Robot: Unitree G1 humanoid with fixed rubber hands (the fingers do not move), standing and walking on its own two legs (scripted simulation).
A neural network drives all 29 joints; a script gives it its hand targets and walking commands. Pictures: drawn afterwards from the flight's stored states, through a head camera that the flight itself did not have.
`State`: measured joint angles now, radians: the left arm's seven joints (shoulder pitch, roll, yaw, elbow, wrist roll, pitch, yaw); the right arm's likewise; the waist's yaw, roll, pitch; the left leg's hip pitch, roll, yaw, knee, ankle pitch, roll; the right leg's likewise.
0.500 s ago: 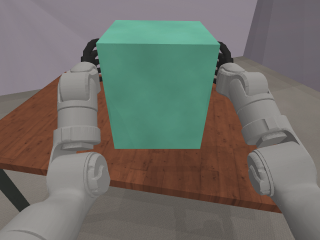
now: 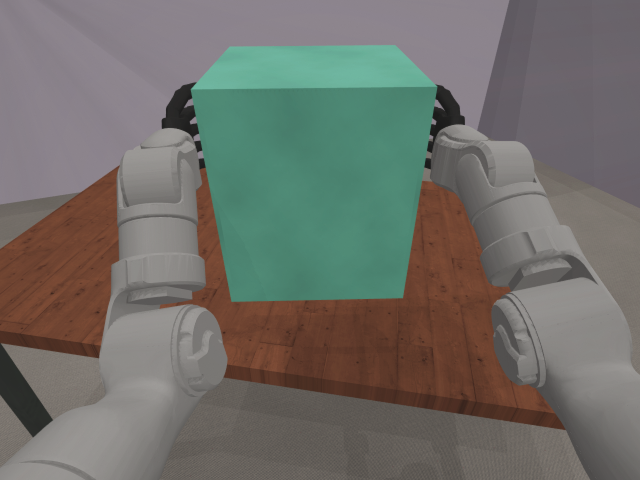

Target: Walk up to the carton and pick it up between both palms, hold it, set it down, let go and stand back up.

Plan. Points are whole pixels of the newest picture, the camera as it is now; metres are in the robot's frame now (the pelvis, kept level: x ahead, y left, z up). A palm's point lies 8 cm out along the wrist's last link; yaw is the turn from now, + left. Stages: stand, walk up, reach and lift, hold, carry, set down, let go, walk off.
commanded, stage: hold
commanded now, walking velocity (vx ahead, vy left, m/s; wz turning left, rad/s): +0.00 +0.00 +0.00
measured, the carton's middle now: (315, 170) +0.39 +0.01 +0.26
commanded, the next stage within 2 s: set down in 0.82 s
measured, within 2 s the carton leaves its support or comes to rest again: neither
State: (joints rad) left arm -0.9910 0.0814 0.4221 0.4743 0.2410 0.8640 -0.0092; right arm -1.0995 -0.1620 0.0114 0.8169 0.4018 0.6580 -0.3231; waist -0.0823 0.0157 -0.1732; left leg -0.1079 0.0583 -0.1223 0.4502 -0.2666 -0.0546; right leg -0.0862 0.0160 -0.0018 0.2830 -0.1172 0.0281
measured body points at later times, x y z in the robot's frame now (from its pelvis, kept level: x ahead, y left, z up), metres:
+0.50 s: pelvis +0.00 -0.01 +0.00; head -0.09 +0.00 +0.44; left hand +0.40 +0.15 +0.31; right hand +0.39 -0.15 +0.30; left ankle +0.00 +0.15 -0.74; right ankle +0.03 -0.14 -0.74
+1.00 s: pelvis +0.00 +0.00 +0.00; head -0.08 +0.02 +0.44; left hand +0.40 +0.17 +0.30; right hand +0.40 -0.14 +0.30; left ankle +0.00 +0.15 -0.74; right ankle +0.03 -0.14 -0.74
